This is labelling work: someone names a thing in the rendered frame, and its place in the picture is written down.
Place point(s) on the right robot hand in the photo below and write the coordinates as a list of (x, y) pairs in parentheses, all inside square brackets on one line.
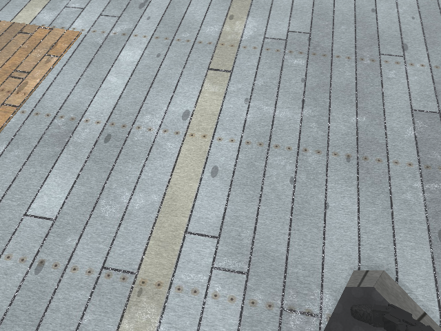
[(391, 317)]

